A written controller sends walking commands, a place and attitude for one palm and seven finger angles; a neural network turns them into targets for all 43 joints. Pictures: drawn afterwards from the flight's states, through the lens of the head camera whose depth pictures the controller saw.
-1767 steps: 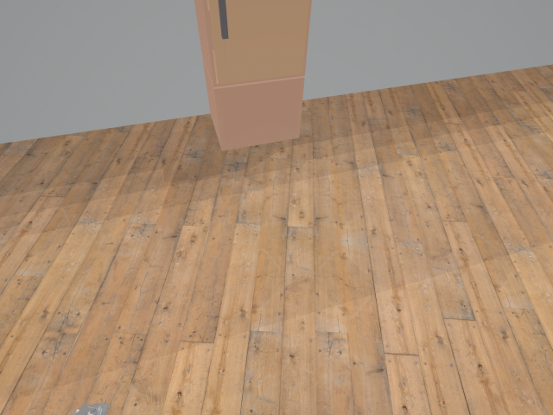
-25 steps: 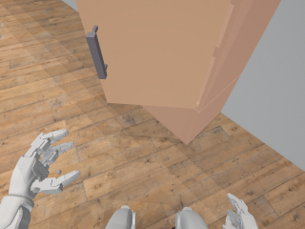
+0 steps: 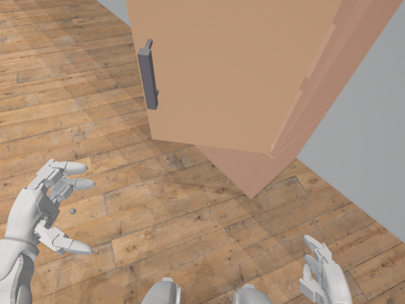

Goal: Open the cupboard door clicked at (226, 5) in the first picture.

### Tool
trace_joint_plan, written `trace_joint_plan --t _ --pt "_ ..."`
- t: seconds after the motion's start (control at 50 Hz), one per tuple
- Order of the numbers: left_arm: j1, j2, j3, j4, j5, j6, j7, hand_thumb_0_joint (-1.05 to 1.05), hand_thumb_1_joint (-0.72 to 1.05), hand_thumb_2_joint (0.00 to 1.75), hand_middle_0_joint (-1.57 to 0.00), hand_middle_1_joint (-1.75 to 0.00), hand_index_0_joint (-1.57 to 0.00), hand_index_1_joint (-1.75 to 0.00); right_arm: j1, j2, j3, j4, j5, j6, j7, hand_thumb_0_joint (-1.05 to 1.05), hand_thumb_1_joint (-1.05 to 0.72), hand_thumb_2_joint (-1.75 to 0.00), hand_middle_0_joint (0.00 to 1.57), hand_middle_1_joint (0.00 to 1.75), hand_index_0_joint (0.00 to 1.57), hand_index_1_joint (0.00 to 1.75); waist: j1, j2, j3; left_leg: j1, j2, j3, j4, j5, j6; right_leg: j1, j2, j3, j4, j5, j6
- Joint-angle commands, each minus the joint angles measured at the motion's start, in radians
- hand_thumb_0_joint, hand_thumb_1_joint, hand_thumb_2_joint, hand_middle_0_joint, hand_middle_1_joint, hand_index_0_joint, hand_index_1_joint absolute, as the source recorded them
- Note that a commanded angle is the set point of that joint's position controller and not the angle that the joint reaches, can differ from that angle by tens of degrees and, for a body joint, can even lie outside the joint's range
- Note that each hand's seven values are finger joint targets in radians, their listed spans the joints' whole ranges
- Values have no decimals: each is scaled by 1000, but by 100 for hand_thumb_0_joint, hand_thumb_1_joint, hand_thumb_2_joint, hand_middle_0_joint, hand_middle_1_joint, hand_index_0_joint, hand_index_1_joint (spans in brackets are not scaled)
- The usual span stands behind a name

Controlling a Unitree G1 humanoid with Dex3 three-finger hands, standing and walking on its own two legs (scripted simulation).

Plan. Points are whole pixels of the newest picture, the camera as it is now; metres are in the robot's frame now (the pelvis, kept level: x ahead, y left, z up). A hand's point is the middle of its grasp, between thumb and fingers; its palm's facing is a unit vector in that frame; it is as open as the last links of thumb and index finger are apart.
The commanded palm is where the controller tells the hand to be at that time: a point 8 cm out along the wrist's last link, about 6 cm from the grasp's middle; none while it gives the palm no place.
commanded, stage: raise the hand with hooked fingers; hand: left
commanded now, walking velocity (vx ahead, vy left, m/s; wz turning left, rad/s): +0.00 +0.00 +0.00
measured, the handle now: (151, 76) +0.63 +0.19 +0.04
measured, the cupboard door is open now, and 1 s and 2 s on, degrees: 42 42 42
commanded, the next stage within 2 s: move the hooked fingers beside the handle in 0.80 s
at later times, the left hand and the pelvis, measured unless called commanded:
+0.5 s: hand (73, 187) +0.29 +0.26 +0.06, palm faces -0.05 -1.00 -0.02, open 14.0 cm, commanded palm +0.27 +0.31 +0.07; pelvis +0.01 -0.01 +0.01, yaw -1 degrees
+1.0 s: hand (78, 189) +0.29 +0.25 +0.06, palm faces -0.03 -1.00 -0.02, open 14.0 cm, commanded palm +0.28 +0.30 +0.06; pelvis +0.00 -0.02 +0.01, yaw +0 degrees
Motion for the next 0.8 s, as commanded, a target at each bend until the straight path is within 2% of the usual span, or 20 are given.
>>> trace_joint_plan --t 0.0,0.04,0.06,0.12,0.16,0.22,0.26,0.34,0.38,0.46,0.52,0.54,0.6,0.64,0.68,0.74,0.78 --pt "-164 218 106 -166 -29 -49 -22 0 -50 30 -30 -120 -30 -120 22 -172 -69 -122 5 -38 -17 0 -90 -90 20 30 20 30 -12 113 -255 206 -21 -64 -203 355 -32 117 68 17 -98 192 -40" --pt "-197 240 122 -147 -37 -43 -34 0 -50 30 -30 -120 -30 -120 24 -174 -65 -119 3 -37 -18 0 -90 -90 20 30 20 30 -10 123 -255 206 -23 -64 -200 375 -34 125 72 17 -95 207 -45" --pt "-213 248 126 -146 -34 -43 -40 0 -50 30 -30 -120 -30 -120 29 -175 -65 -115 3 -35 -19 0 -90 -90 20 30 20 30 -12 108 -282 225 -19 -67 -201 401 -34 128 71 16 -95 218 -43" --pt "-237 259 136 -100 -41 -34 -56 0 -50 30 -30 -120 -30 -120 29 -176 -65 -114 6 -30 -23 0 -90 -90 20 30 20 30 -16 93 -267 206 -22 -59 -207 350 -28 133 69 22 -113 196 -40" --pt "-270 291 157 -92 -43 -36 -66 0 -50 30 -30 -120 -30 -120 33 -179 -62 -109 5 -27 -24 0 -90 -90 20 30 20 30 -11 109 -287 216 -22 -58 -205 378 -28 148 70 25 -110 216 -44" --pt "-283 303 167 -69 -46 -37 -75 0 -50 30 -30 -120 -30 -120 39 -180 -66 -107 7 -25 -27 0 -90 -90 20 30 20 30 -11 111 -290 221 -22 -53 -211 382 -26 156 66 29 -121 221 -41" --pt "-303 329 187 -36 -50 -34 -84 0 -50 30 -30 -120 -30 -120 47 -183 -63 -104 6 -18 -27 0 -90 -90 20 30 20 30 -11 92 -292 213 -23 -51 -211 394 -24 174 70 31 -123 238 -43" --pt "-279 301 170 4 -64 -28 -102 0 -50 30 -30 -120 -30 -120 50 -182 -66 -113 7 -16 -24 0 -90 -90 20 30 20 30 -11 85 -274 192 -28 -39 -211 370 -16 183 69 41 -138 235 -43" --pt "-266 295 167 25 -62 -24 -103 0 -50 30 -30 -120 -30 -120 52 -182 -68 -115 10 -10 -20 0 -90 -90 20 30 20 30 -12 60 -262 174 -29 -32 -215 344 -14 188 66 45 -148 226 -38" --pt "-287 342 199 -40 -55 -53 -85 0 -50 30 -30 -120 -30 -120 57 -179 -71 -119 6 -10 -15 0 -90 -90 20 30 20 30 -1 117 -306 199 -29 -30 -214 378 -15 208 67 52 -137 248 -42" --pt "-275 327 195 -30 -54 -69 -69 0 -50 30 -30 -120 -30 -120 57 -176 -71 -120 8 -7 -15 0 -90 -90 20 30 20 30 -8 93 -276 186 -28 -28 -219 352 -14 198 65 50 -143 229 -37" --pt "-288 339 203 -28 -58 -71 -69 0 -50 30 -30 -120 -30 -120 56 -178 -70 -120 5 -7 -17 0 -90 -90 20 30 20 30 -8 91 -269 172 -29 -26 -210 352 -12 203 69 54 -139 234 -41" --pt "-286 314 186 -11 -58 -73 -72 0 -50 30 -30 -120 -30 -120 52 -173 -68 -117 10 -2 -20 0 -90 -90 20 30 20 30 -12 98 -271 166 -32 -19 -215 316 -10 214 62 65 -154 215 -34" --pt "-295 323 185 -2 -58 -69 -78 0 -50 30 -30 -120 -30 -120 54 -176 -68 -118 8 -2 -23 0 -90 -90 20 30 20 30 -19 69 -262 153 -30 -18 -205 311 -6 213 65 72 -156 213 -36" --pt "-291 306 174 19 -59 -64 -89 0 -50 30 -30 -120 -30 -120 53 -173 -66 -115 12 1 -24 0 -90 -90 20 30 20 30 -23 57 -260 141 -32 -14 -204 297 -5 224 61 80 -164 211 -30" --pt "-322 319 170 -7 -55 -70 -92 0 -50 30 -30 -120 -30 -120 48 -175 -65 -115 10 -3 -27 0 -90 -90 20 30 20 30 -21 101 -264 159 -31 -19 -202 304 -5 206 64 76 -154 209 -38" --pt "-308 319 178 16 -57 -66 -91 0 -50 30 -30 -120 -30 -120 46 -172 -62 -117 11 -1 -27 0 -90 -90 20 30 20 30 -19 65 -264 145 -31 -19 -205 286 -6 219 61 79 -161 194 -32"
